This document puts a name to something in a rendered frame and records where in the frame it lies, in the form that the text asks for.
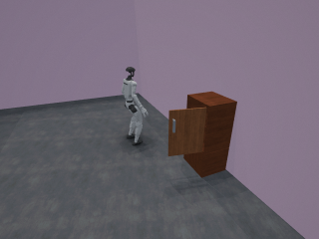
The right robot forearm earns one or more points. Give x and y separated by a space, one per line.
137 102

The left robot thigh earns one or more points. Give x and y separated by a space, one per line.
134 119

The cupboard door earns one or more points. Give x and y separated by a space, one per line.
189 131

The handle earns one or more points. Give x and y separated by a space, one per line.
173 125

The robot torso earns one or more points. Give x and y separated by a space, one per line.
128 94

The robot right upper arm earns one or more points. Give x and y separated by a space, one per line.
134 88

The right robot hand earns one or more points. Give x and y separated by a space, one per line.
143 111

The robot left upper arm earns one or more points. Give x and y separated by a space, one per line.
123 87

